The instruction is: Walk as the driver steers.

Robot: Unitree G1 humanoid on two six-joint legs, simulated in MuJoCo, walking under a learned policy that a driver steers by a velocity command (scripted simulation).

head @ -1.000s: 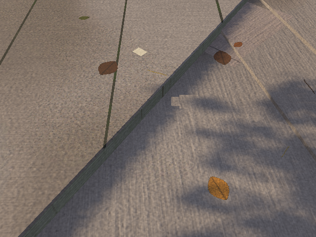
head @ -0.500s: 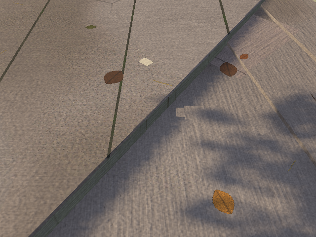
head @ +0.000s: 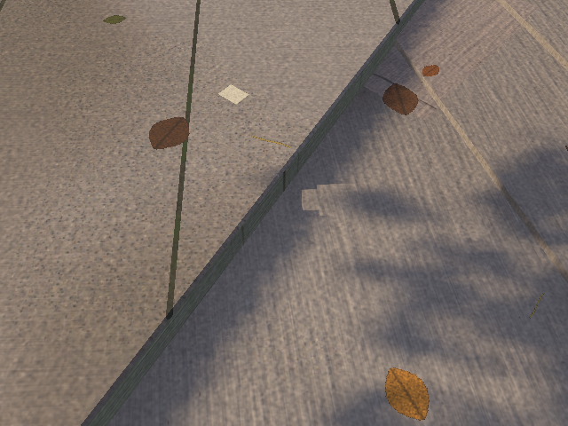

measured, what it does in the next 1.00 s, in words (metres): walks ahead: right foot, then left foot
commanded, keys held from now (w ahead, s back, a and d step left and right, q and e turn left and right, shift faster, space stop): w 1.00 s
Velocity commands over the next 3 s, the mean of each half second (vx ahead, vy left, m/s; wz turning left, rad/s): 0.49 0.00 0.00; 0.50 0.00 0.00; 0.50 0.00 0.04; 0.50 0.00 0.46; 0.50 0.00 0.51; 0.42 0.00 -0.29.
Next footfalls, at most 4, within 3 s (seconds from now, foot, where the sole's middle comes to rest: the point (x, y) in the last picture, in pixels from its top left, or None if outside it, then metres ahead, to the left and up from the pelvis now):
0.02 right None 0.18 -0.07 -0.76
0.56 left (244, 400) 0.50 0.09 -0.76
1.14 right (311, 281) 0.80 -0.09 -0.76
1.74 left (249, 168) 1.11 0.06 -0.66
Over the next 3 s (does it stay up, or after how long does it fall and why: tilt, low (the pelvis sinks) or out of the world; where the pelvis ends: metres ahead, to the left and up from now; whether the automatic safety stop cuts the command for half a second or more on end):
stays up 1.60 0.25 0.12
